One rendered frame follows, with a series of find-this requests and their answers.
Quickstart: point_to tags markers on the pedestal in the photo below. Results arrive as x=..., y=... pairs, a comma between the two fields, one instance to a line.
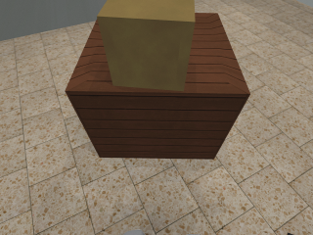
x=145, y=123

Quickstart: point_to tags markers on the carton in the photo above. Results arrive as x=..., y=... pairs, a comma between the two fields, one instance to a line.
x=148, y=42

